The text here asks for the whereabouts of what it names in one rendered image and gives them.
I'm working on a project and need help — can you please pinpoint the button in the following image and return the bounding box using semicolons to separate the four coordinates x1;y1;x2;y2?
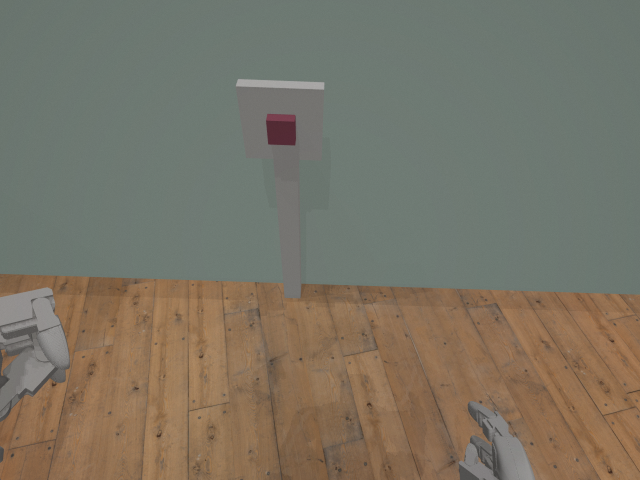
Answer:
266;114;296;145

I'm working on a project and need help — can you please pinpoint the right robot hand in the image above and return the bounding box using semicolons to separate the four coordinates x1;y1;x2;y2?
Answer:
459;401;535;480

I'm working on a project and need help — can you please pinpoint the panel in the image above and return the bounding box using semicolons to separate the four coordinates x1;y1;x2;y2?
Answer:
236;79;324;298

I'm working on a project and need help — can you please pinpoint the left robot hand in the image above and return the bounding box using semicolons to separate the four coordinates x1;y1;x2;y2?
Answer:
0;287;70;422

